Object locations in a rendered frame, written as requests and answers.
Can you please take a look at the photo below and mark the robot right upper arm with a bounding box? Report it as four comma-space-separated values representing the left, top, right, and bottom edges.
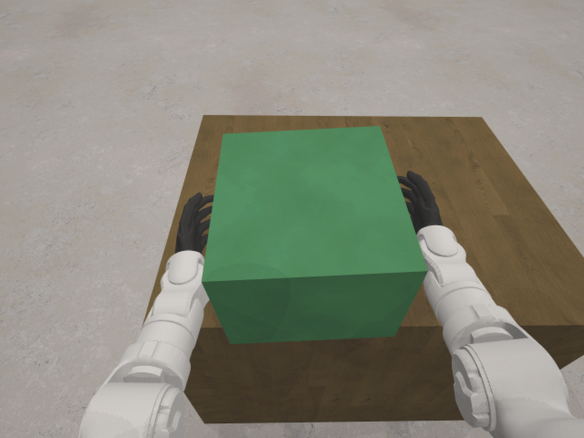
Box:
452, 339, 584, 438

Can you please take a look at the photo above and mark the right robot forearm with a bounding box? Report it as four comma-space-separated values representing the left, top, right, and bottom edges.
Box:
417, 225, 569, 410

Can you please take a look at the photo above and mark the left robot forearm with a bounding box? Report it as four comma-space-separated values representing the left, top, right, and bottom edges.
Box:
78, 251, 210, 438

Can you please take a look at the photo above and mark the pedestal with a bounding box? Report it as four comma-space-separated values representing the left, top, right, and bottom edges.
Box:
142, 115, 584, 423

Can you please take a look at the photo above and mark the carton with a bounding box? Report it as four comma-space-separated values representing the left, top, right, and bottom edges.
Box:
202, 126, 428, 344

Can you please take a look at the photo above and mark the robot right hand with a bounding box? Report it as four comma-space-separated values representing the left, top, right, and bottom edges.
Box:
397, 171, 443, 235

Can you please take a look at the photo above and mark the robot left hand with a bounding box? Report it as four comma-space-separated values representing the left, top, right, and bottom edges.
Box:
175, 193, 214, 254

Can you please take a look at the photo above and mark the robot left upper arm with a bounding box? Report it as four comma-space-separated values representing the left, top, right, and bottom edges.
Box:
79, 382, 185, 438

